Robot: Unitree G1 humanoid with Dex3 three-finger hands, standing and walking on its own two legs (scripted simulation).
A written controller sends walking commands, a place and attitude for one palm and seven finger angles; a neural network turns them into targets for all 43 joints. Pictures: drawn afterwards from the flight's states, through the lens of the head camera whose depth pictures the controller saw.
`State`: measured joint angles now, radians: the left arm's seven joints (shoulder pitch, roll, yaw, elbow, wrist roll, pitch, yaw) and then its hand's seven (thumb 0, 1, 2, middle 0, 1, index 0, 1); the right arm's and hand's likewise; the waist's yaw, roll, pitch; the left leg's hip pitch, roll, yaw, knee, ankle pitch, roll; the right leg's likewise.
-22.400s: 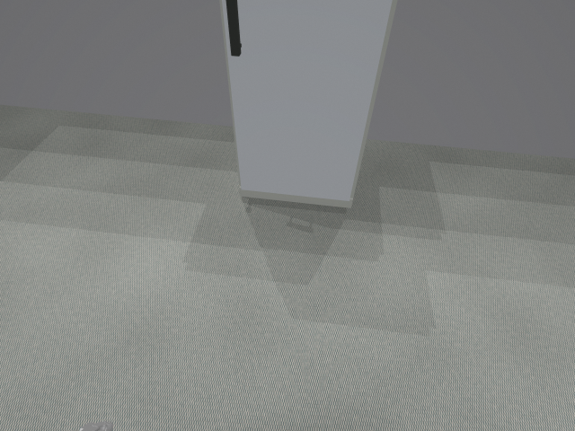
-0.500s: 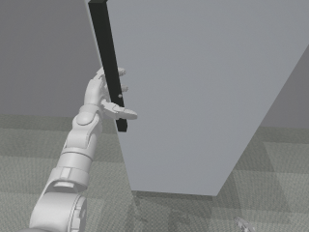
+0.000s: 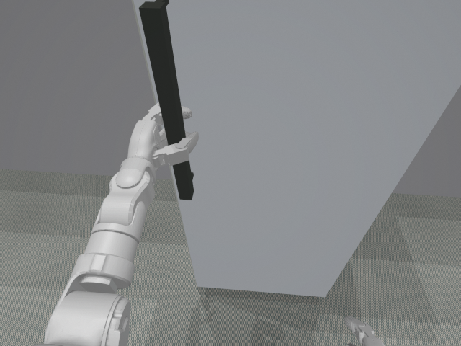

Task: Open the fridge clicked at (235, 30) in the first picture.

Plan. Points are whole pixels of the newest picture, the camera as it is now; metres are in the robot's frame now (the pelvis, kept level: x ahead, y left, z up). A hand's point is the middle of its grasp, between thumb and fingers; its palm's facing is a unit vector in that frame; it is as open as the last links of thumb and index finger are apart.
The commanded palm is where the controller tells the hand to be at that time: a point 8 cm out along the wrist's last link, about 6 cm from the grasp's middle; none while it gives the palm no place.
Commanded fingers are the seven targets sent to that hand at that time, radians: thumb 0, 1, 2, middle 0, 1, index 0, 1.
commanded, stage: grip the handle and tug to test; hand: left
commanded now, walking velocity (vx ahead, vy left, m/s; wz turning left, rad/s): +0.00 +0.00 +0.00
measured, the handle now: (177, 118) +0.46 +0.12 +0.18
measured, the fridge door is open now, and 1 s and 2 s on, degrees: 0 0 9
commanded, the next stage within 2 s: pull the door a little, standing still in 0.82 s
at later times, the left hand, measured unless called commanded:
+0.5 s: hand (183, 145) +0.40 +0.10 +0.16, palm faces -0.03 -1.00 +0.00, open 6.1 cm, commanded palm +0.38 +0.15 +0.16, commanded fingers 0.00 0.90 0.90 -0.45 -1.40 -0.45 -1.40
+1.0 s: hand (183, 146) +0.40 +0.10 +0.16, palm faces -0.04 -1.00 +0.00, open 6.2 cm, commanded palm +0.37 +0.16 +0.16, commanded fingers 0.00 0.90 0.90 -0.45 -1.40 -0.45 -1.40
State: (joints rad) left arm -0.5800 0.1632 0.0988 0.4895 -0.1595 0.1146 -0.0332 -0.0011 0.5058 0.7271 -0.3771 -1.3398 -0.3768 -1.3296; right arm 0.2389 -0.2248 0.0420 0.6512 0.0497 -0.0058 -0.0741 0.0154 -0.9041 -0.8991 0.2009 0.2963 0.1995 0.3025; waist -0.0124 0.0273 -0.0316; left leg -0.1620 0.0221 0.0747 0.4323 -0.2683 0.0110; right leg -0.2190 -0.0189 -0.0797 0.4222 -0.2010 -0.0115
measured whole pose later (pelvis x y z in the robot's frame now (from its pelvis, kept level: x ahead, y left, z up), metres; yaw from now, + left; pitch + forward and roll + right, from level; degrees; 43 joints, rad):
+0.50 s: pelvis +0.00 +0.00 +0.00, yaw +0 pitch +0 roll +0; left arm -0.60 0.15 0.09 0.50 -0.15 0.11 -0.01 0.00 0.65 0.79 -0.35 -1.39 -0.35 -1.38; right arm 0.25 -0.23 0.04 0.66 0.05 0.00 -0.08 0.02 -0.90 -0.90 0.20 0.30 0.20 0.30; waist -0.01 0.03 -0.03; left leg -0.17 0.02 0.07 0.43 -0.26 0.01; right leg -0.22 -0.02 -0.09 0.42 -0.20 -0.01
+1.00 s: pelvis +0.02 +0.00 +0.00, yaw +0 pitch +0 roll +0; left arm -0.45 0.15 0.09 0.28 -0.15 0.20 -0.02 0.00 0.68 0.75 -0.31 -1.40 -0.30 -1.40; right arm 0.23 -0.23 0.03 0.61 0.05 0.03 -0.06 0.02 -0.90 -0.90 0.20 0.30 0.20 0.30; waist -0.01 0.04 -0.04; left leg -0.13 0.03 0.08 0.42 -0.29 0.01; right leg -0.19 -0.01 -0.07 0.41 -0.22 -0.01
